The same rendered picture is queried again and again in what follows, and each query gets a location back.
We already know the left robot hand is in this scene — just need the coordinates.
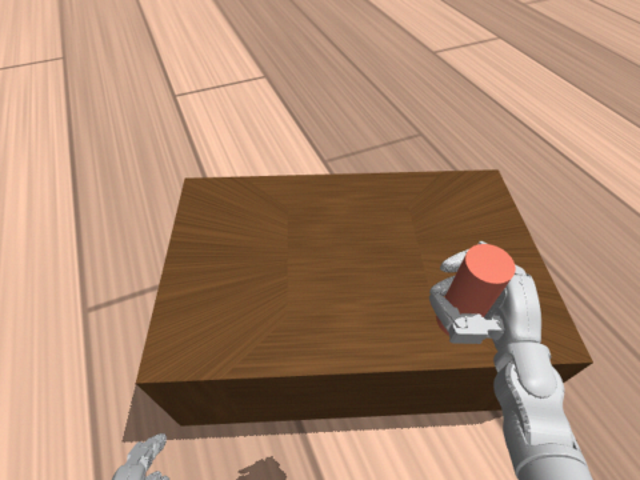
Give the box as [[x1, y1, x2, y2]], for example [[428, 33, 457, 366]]
[[112, 433, 170, 480]]

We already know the can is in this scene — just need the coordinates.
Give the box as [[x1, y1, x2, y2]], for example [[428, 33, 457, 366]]
[[436, 244, 515, 335]]

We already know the right robot hand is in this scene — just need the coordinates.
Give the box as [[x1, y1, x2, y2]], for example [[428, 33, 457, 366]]
[[429, 241, 542, 351]]

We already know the right robot arm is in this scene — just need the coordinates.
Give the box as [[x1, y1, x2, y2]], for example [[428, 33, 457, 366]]
[[493, 341, 593, 480]]

